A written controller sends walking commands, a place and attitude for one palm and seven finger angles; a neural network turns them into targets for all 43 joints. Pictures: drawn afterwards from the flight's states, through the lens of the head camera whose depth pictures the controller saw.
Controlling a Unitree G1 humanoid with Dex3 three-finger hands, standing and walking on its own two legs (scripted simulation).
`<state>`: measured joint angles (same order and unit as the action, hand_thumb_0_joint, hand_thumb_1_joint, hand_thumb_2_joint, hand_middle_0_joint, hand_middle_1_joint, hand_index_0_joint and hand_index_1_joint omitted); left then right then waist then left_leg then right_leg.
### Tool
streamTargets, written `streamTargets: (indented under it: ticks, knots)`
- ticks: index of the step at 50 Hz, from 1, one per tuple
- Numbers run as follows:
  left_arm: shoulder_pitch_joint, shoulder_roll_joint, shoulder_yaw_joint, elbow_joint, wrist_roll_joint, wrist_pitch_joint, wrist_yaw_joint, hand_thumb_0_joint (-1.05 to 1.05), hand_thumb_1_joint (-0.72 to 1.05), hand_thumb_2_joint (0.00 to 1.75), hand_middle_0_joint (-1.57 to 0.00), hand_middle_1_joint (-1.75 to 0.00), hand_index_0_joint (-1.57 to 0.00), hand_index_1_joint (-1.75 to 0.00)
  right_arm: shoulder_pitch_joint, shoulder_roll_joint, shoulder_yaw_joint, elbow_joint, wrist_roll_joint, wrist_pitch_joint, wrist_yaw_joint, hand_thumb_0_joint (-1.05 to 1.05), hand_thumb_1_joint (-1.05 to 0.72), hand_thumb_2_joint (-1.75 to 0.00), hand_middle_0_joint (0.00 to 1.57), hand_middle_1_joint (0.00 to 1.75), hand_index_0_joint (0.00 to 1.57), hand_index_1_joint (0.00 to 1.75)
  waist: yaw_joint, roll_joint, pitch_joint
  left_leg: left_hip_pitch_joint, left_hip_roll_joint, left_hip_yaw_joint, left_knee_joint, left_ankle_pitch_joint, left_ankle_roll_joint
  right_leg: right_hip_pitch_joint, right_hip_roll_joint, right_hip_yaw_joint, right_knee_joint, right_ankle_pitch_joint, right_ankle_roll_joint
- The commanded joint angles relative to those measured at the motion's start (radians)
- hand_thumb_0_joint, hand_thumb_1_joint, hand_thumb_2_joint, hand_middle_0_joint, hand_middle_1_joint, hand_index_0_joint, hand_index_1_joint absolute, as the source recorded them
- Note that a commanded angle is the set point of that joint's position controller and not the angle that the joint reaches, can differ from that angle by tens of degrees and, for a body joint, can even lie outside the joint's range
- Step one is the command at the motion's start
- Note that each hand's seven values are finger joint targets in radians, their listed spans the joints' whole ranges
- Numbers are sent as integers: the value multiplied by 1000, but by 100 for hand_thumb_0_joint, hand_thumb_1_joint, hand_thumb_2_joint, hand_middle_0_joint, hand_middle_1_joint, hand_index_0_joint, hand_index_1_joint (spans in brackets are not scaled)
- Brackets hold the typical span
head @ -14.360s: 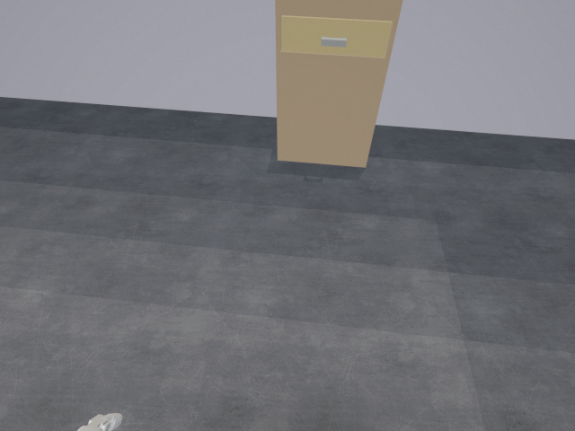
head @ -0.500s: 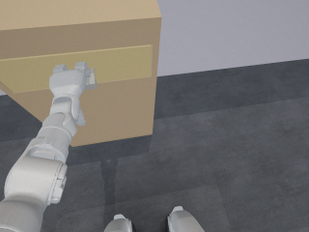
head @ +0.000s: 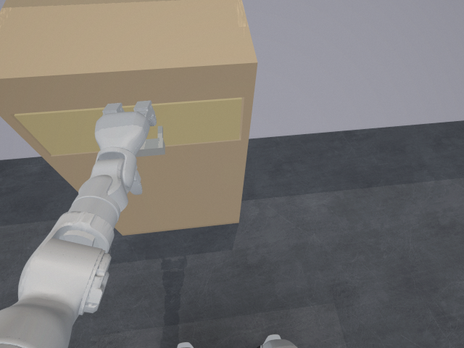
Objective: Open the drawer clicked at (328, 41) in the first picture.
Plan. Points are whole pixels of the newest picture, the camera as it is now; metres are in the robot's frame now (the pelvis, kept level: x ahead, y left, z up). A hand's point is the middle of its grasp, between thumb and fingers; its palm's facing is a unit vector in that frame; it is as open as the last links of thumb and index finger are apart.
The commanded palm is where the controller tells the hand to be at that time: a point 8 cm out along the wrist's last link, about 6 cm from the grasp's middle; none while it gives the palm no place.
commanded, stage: re-aim the fingers above the handle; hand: left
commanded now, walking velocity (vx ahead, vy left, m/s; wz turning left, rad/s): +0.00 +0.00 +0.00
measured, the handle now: (140, 140) +0.55 +0.17 -0.05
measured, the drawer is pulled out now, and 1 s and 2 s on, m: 0.00 0.00 0.00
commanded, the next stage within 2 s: lower the fingers behind the handle in 1.92 s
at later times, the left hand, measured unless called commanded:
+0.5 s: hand (146, 137) +0.50 +0.14 +0.01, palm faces -0.01 -0.04 -1.00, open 13.9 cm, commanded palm +0.48 +0.16 +0.06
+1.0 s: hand (138, 143) +0.50 +0.16 +0.00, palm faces -0.01 -0.04 -1.00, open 13.9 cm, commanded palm +0.48 +0.16 +0.06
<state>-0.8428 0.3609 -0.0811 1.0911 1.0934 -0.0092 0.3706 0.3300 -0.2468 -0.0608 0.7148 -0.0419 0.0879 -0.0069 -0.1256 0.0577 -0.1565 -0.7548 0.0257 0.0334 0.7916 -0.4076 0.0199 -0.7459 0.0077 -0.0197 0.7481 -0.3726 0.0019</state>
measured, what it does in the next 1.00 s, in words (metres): stands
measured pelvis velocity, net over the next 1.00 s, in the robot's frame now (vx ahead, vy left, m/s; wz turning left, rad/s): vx -0.01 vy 0.00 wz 0.00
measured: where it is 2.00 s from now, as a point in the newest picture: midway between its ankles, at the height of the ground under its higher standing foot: outside the picture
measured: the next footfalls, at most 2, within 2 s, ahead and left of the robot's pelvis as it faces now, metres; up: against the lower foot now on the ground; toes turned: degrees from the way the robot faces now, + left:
none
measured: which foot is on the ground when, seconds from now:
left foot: down 0.00-1.00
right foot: down 0.00-1.00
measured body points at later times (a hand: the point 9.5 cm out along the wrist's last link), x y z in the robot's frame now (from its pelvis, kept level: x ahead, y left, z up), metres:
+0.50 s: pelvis -0.02 +0.00 -0.01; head +0.10 -0.01 +0.43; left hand +0.50 +0.14 +0.07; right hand -0.06 -0.26 -0.14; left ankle -0.03 +0.10 -0.70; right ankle -0.02 -0.12 -0.70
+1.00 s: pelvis -0.01 +0.00 -0.01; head +0.10 +0.00 +0.43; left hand +0.49 +0.16 +0.06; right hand -0.02 -0.27 -0.13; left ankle -0.03 +0.10 -0.70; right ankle -0.02 -0.12 -0.70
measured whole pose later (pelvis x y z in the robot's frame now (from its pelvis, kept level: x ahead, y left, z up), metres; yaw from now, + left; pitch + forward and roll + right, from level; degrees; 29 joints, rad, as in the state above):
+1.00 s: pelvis -0.01 +0.00 -0.01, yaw +0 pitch +23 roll -2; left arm -0.96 0.37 -0.07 1.21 1.11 0.06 0.45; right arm 0.33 -0.25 -0.05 0.74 -0.05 0.05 0.00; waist -0.17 0.06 -0.16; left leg -0.85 0.03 0.03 0.85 -0.41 0.02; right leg -0.83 0.01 -0.02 0.80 -0.37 0.00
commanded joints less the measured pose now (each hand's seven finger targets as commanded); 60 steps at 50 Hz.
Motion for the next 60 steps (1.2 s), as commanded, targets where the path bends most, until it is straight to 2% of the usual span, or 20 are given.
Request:
streamTargets:
  ticks: [1,3,4,6,8,13,18,20,22,24,28,32,35,41,46,49,54,58,59,60]
  knots:
    - [-481,251,83,-179,23,18,118,0,-50,30,-30,-120,-30,-120,158,-150,-54,-19,-6,-17,-2,0,-90,-90,20,30,20,30,-25,26,-433,245,-39,-14,2,520,10,186,41,-8,-1,469,-31]
    - [-510,233,67,-175,23,46,134,0,-50,30,-30,-120,-30,-120,162,-149,-57,-21,-6,-18,3,0,-90,-90,20,30,20,30,-32,45,-467,266,-40,-16,7,532,9,183,43,-11,-1,465,-31]
    - [-528,203,40,-160,24,63,134,0,-50,30,-30,-120,-30,-120,163,-149,-59,-14,-5,-18,5,0,-90,-90,20,30,20,30,-52,32,-467,276,-38,-18,9,531,9,172,44,-13,-6,464,-28]
    - [-520,216,46,-133,9,92,121,0,-50,30,-30,-120,-30,-120,167,-155,-59,-11,0,-16,7,0,-90,-90,20,30,20,30,-49,25,-475,279,-40,-16,-1,498,9,188,46,-11,-20,444,-26]
    - [-574,164,-11,-125,-8,103,93,0,-50,30,-30,-120,-30,-120,176,-156,-60,-10,6,-15,1,0,-90,-90,20,30,20,30,-80,4,-471,294,-39,-24,-11,470,13,183,47,-9,-38,425,-21]
    - [-640,138,-49,-121,-28,66,36,0,-50,30,-30,-120,-30,-120,191,-160,-57,5,11,-30,-14,0,-90,-90,20,30,20,30,-104,15,-417,313,-34,-41,-29,412,18,124,48,-10,-61,347,-22]
    - [-583,250,48,-61,-3,33,61,0,-50,30,-30,-120,-30,-120,195,-166,-40,9,1,-39,-16,0,-90,-90,20,30,20,30,-64,16,-405,228,-37,-38,-23,396,18,124,46,-11,-25,334,-30]
    - [-536,271,69,-14,11,58,87,0,-50,30,-30,-120,-30,-120,185,-166,-31,2,0,-38,-11,0,-90,-90,20,30,20,30,-44,16,-371,174,-39,-28,-22,374,15,117,46,-15,-14,318,-33]
    - [-515,313,104,6,19,90,110,0,-50,30,-30,-120,-30,-120,175,-171,-28,-5,-4,-36,-6,0,-90,-90,20,30,20,30,-26,-3,-398,143,-43,-18,-16,379,16,152,46,-12,-1,339,-33]
    - [-525,323,95,18,21,125,122,0,-50,30,-30,-120,-30,-120,173,-173,-25,-18,0,-35,-5,0,-90,-90,20,30,20,30,-38,-25,-400,108,-44,-6,-17,346,19,176,43,-5,-7,343,-26]
    - [-531,383,121,8,10,172,111,0,-50,30,-30,-120,-30,-120,170,-182,-24,-27,8,-25,-7,0,-90,-90,20,30,20,30,-30,-42,-469,107,-48,7,-21,342,22,249,37,9,-14,379,-17]
    - [-597,312,65,-81,-10,129,60,0,-50,30,-30,-120,-30,-120,185,-175,-38,-29,15,-35,-18,0,-90,-90,20,30,20,30,-61,-24,-512,200,-37,-6,-24,377,24,242,40,9,-31,402,-15]
    - [-592,209,-6,-149,-22,59,20,0,-50,30,-30,-120,-30,-120,206,-167,-53,-20,14,-52,-25,0,-90,-90,20,30,20,30,-77,13,-520,291,-29,-24,-18,417,24,183,45,5,-48,387,-16]
    - [-576,131,-39,-143,-14,-17,41,0,-50,30,-30,-120,-30,-120,220,-158,-59,20,6,-61,-20,0,-90,-90,20,30,20,30,-86,35,-402,316,-20,-53,-2,464,12,53,52,-17,-35,340,-26]
    - [-563,242,51,-34,15,62,127,0,-50,30,-30,-120,-30,-120,190,-164,-38,16,0,-50,-6,0,-90,-90,20,30,20,30,-60,28,-351,191,-39,-34,-11,395,10,78,49,-19,-15,320,-34]
    - [-583,283,75,-59,31,116,146,0,-50,30,-30,-120,-30,-120,178,-164,-35,-2,-4,-42,0,0,-90,-90,20,30,20,30,-42,69,-452,222,-40,-24,3,462,7,127,47,-18,8,387,-34]
    - [-562,273,63,-106,-7,140,80,0,-50,30,-30,-120,-30,-120,184,-163,-44,-26,4,-29,-5,0,-90,-90,20,30,20,30,-48,24,-565,279,-37,-13,11,531,15,242,45,-1,-10,506,-18]
    - [-511,258,48,-77,-23,113,29,0,-50,30,-30,-120,-30,-120,191,-167,-42,-16,13,-22,-18,0,-90,-90,20,30,20,30,-57,-42,-473,247,-35,-19,-15,490,21,235,44,-1,-36,484,-13]
    - [-523,205,7,-87,-22,99,23,0,-50,30,-30,-120,-30,-120,193,-164,-44,-15,13,-26,-20,0,-90,-90,20,30,20,30,-71,-50,-440,247,-34,-19,-19,476,23,214,46,-2,-45,471,-13]
    - [-501,216,21,-80,-23,86,19,0,-50,30,-30,-120,-30,-120,193,-165,-44,-10,14,-29,-20,0,-90,-90,20,30,20,30,-63,-53,-418,236,-35,-16,-22,454,24,210,46,-1,-50,452,-13]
